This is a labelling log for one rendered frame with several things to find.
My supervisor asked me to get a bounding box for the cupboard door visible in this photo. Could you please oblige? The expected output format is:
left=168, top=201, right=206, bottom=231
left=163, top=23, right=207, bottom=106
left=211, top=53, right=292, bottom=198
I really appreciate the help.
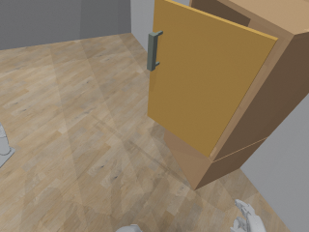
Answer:
left=147, top=0, right=278, bottom=158

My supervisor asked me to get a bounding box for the right robot hand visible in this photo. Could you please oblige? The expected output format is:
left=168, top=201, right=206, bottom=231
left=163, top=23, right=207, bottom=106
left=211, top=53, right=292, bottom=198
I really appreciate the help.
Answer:
left=230, top=199, right=267, bottom=232

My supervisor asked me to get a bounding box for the handle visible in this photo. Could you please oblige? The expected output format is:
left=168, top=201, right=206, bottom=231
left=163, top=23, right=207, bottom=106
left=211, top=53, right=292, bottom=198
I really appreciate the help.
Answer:
left=147, top=30, right=163, bottom=72

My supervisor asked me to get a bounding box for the left robot hand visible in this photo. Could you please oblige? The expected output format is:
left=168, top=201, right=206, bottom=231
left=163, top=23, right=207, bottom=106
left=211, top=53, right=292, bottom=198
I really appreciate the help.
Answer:
left=0, top=122, right=15, bottom=168

